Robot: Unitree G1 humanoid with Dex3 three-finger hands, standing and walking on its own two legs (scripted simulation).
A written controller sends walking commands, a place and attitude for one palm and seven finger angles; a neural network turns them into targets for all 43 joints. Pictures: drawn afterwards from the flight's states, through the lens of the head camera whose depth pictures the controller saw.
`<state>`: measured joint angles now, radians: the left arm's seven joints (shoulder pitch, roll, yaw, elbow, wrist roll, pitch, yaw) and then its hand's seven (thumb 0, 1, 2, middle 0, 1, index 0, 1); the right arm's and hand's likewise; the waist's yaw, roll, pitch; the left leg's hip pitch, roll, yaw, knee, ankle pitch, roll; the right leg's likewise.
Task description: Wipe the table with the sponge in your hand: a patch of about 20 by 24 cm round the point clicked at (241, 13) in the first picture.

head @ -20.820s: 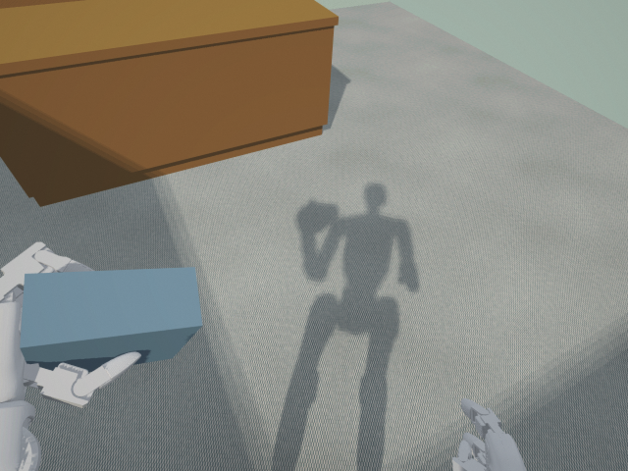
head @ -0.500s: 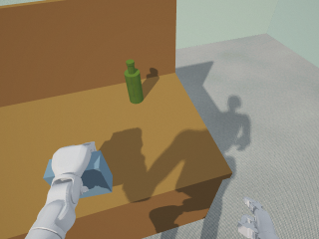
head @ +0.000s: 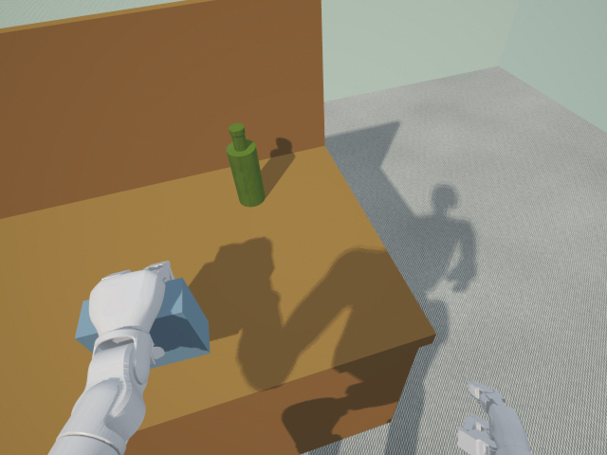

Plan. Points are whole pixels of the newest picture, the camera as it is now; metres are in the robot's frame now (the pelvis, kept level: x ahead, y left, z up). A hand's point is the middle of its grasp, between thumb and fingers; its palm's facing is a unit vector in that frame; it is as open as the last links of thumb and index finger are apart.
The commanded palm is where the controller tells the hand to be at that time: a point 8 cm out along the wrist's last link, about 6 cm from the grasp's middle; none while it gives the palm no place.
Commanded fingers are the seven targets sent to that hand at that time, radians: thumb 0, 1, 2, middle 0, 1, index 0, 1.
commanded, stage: move the sponge above the wiping area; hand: left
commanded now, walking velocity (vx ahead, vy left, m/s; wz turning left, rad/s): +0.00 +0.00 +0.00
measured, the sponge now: (156, 335) +0.27 +0.28 -0.03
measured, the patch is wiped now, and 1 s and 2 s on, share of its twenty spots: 0.00 0.00 0.00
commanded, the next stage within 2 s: lower the sponge onto the table in 1.90 s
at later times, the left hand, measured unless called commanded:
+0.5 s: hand (127, 315) +0.27 +0.30 +0.03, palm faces +0.00 -0.04 -1.00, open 10.0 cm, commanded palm +0.24 +0.28 +0.07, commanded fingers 0.00 0.10 1.30 -1.20 -1.60 -1.20 -1.60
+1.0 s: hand (125, 332) +0.25 +0.30 +0.01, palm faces -0.08 -0.10 -0.99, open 10.0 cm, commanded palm +0.23 +0.28 +0.07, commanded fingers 0.00 0.10 1.30 -1.20 -1.60 -1.20 -1.60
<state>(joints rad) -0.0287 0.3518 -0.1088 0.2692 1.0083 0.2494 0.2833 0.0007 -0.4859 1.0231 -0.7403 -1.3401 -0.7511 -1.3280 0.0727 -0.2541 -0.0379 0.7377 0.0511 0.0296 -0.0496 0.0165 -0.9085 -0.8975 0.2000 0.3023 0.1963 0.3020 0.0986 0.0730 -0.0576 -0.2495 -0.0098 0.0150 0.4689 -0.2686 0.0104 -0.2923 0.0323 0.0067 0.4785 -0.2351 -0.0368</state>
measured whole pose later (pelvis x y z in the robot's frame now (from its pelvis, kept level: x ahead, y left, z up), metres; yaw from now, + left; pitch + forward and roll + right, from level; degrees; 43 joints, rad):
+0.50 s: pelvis -0.01 +0.00 +0.00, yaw +1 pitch +2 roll +0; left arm -0.10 0.38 -0.08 0.35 0.96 0.33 0.25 0.00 -0.49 1.02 -0.74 -1.33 -0.75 -1.32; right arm 0.04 -0.24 -0.01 0.74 0.07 0.04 -0.06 0.02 -0.91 -0.90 0.20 0.30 0.20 0.30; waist 0.09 0.08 -0.06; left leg -0.24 -0.01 0.01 0.45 -0.25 0.01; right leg -0.28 0.03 0.00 0.46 -0.22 -0.04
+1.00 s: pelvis -0.01 +0.01 +0.00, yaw +1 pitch +2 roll +0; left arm -0.07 0.36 -0.13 0.34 0.93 0.43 0.20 0.00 -0.49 1.02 -0.75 -1.33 -0.76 -1.32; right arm 0.06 -0.25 -0.01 0.73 0.08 0.05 -0.05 0.02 -0.91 -0.90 0.20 0.30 0.20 0.30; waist 0.08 0.08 -0.06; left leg -0.24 -0.03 0.00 0.45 -0.25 0.02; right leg -0.28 0.02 0.00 0.46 -0.22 -0.02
